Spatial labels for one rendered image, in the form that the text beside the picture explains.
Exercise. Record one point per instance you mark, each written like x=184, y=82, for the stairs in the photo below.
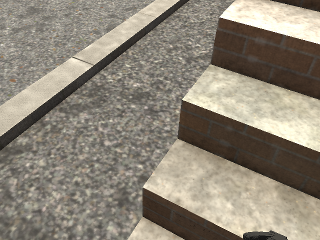
x=247, y=154

